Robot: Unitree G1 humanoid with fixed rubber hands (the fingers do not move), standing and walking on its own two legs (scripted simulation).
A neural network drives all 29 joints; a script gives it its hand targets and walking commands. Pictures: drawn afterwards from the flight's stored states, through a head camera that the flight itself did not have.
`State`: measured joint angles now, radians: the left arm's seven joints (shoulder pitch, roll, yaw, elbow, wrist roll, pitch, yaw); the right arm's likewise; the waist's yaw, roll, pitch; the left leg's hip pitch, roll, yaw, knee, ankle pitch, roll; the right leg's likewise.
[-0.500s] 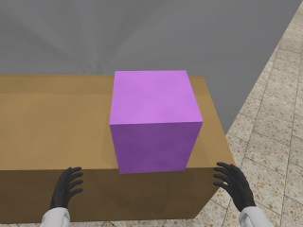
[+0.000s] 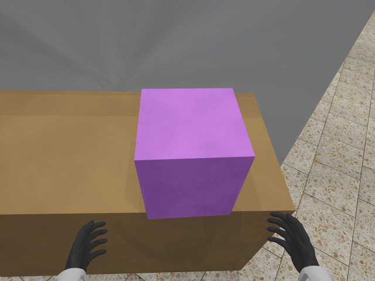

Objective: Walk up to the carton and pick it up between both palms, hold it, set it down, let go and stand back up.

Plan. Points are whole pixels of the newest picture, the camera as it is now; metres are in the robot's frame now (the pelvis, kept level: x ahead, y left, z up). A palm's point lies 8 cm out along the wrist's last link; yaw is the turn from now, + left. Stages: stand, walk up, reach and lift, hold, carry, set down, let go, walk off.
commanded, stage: set down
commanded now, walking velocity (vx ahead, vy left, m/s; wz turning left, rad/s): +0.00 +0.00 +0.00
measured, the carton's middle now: (188, 155) +0.41 +0.02 +0.03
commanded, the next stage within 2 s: let go in 0.56 s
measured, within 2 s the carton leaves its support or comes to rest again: neither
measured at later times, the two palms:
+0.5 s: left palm (83, 269) +0.18 +0.22 -0.07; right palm (303, 271) +0.18 -0.23 -0.05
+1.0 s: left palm (85, 264) +0.19 +0.23 -0.08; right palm (302, 274) +0.18 -0.23 -0.06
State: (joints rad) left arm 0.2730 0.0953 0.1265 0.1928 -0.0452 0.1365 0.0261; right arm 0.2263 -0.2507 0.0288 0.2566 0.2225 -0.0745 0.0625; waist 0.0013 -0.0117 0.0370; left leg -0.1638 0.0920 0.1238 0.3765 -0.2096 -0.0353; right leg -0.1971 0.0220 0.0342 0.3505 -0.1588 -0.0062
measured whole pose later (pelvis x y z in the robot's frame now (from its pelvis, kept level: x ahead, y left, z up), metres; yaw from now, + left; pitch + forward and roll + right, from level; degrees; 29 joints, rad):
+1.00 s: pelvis +0.02 +0.00 +0.00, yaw +0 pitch +2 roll -1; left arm 0.19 0.11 0.13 0.44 -0.01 0.12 -0.02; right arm 0.23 -0.25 0.03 0.57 0.12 -0.20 0.02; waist 0.00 -0.01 0.04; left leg -0.16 0.09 0.12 0.38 -0.24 -0.04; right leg -0.20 0.02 0.03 0.35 -0.19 0.00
